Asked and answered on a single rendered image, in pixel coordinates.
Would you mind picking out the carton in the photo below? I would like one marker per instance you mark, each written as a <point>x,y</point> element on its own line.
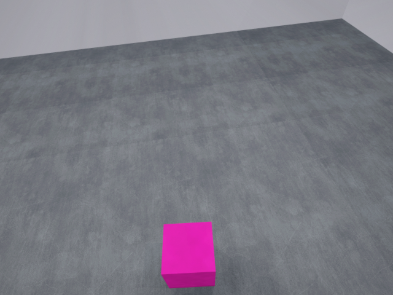
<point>188,255</point>

